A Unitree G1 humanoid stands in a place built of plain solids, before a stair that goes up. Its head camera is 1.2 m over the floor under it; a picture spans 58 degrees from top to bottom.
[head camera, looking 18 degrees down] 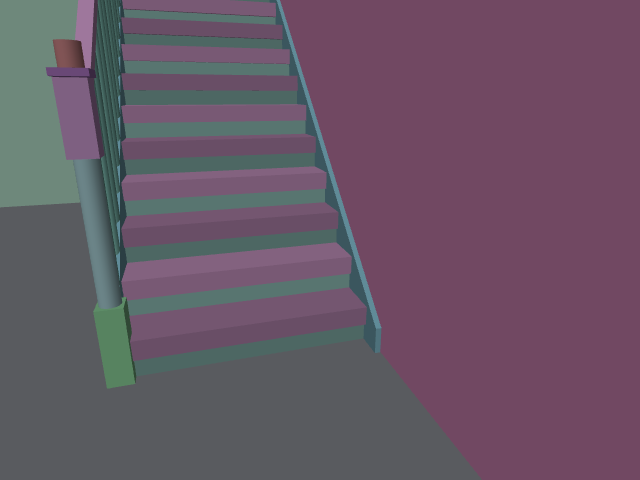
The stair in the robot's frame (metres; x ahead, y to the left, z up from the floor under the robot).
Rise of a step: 0.19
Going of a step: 0.22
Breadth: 1.15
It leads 17 degrees to the left of straight ahead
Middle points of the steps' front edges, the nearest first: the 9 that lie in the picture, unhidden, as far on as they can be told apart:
1.82 0.29 0.20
2.03 0.38 0.39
2.24 0.44 0.58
2.46 0.51 0.78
2.67 0.58 0.97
2.89 0.64 1.16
3.10 0.71 1.36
3.31 0.77 1.55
3.53 0.84 1.75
